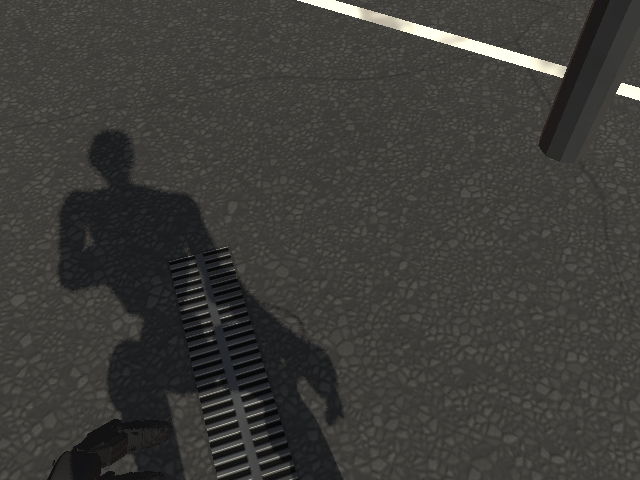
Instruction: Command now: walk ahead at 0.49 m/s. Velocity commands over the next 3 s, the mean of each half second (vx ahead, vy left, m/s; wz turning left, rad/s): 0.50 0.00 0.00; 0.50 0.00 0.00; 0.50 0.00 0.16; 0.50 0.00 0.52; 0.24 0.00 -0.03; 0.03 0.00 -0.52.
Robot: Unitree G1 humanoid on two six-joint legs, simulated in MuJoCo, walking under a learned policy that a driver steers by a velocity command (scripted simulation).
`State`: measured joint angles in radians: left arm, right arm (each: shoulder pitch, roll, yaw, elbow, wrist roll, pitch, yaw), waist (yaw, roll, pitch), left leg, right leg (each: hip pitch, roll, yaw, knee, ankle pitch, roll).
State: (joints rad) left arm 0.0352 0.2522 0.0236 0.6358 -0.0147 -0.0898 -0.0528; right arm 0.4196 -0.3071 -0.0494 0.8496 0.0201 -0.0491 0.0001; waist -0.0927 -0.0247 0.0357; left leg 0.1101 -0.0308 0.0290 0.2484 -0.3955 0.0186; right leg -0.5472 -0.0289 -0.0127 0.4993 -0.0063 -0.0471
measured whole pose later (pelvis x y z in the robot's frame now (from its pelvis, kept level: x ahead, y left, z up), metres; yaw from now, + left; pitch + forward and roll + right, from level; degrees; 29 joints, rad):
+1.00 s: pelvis +0.56 +0.03 +0.01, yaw +0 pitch +2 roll +2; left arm 0.07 0.26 0.03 0.75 -0.01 -0.07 -0.03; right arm 0.36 -0.28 -0.05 0.86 0.01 -0.07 0.01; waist -0.08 -0.04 0.02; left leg 0.03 -0.06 0.05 0.21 -0.27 0.04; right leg -0.61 -0.09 0.02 0.56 0.06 0.00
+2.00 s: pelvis +1.11 +0.08 +0.02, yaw +23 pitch +2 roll +0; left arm 0.04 0.29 0.05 0.74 0.00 -0.10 -0.01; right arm 0.34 -0.28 -0.07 0.73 0.02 -0.04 -0.01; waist -0.07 -0.04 0.03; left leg -0.13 -0.11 -0.14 0.35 -0.25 0.08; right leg -0.63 -0.07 0.10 0.60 0.04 0.07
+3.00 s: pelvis +1.32 +0.10 +0.00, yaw +1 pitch +1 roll +0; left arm 0.15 0.31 0.08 0.65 -0.01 0.06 -0.01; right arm 0.15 -0.32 -0.09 0.72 -0.01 0.01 -0.02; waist -0.01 0.03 0.06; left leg -0.34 0.11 0.08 0.77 -0.47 -0.06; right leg -0.31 0.02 -0.01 0.58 -0.30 -0.04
